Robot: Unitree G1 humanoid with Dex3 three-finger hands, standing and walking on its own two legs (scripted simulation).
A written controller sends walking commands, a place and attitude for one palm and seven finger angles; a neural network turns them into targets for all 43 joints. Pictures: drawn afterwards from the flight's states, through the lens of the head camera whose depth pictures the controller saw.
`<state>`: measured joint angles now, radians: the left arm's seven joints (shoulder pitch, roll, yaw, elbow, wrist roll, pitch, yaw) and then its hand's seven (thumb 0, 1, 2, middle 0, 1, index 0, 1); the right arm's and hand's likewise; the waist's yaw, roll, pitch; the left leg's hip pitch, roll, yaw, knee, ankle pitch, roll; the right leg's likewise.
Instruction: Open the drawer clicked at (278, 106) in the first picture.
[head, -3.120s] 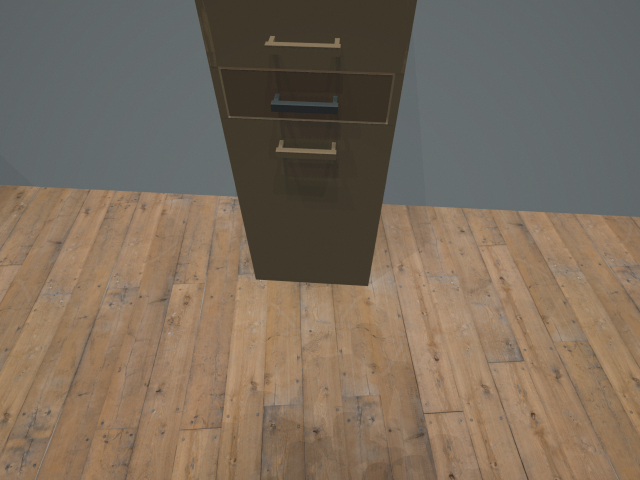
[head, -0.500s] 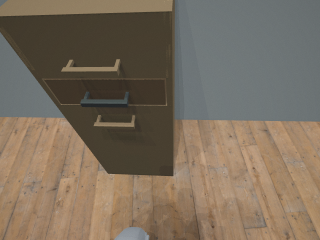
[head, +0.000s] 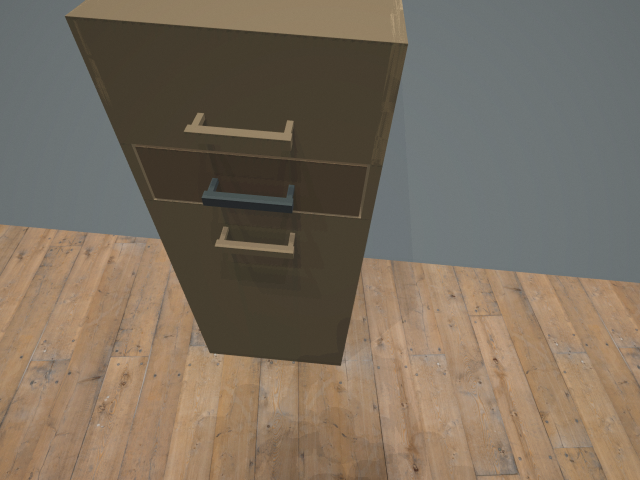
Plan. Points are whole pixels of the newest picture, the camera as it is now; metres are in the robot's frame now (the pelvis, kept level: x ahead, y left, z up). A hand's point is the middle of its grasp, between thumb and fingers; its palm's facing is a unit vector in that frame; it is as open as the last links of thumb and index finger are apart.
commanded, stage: come to a stop and stand still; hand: left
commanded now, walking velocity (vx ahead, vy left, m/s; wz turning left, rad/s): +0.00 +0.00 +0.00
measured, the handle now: (250, 194) +0.55 +0.17 +0.00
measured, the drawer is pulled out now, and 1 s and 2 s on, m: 0.00 0.00 0.00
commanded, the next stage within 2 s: look again from close up in 0.22 s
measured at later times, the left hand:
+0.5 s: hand out of the picture +0.03 +0.19 -0.18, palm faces -0.02 -0.98 -0.22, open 7.3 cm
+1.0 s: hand out of the picture +0.08 +0.19 -0.15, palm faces -0.12 -0.93 -0.35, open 7.3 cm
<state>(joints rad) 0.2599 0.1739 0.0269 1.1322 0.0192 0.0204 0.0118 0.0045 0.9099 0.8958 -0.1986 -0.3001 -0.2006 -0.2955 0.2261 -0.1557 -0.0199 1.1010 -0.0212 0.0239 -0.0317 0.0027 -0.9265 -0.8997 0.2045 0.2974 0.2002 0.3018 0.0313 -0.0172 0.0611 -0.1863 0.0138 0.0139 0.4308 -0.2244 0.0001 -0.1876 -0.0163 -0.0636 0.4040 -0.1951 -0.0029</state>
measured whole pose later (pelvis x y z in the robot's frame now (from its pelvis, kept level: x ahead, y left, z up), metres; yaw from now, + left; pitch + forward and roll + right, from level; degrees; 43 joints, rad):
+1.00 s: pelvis +0.02 +0.00 -0.01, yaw -3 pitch -1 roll +1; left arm 0.41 0.20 -0.06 0.62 0.14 0.06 0.09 0.02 0.92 0.89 -0.21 -0.31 -0.21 -0.30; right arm 0.33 -0.18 0.01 0.98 0.02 -0.11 -0.06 0.01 -0.91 -0.90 0.20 0.30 0.20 0.30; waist 0.04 0.00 0.03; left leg -0.17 0.01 0.07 0.46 -0.28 0.00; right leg -0.23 -0.02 0.00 0.52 -0.28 0.00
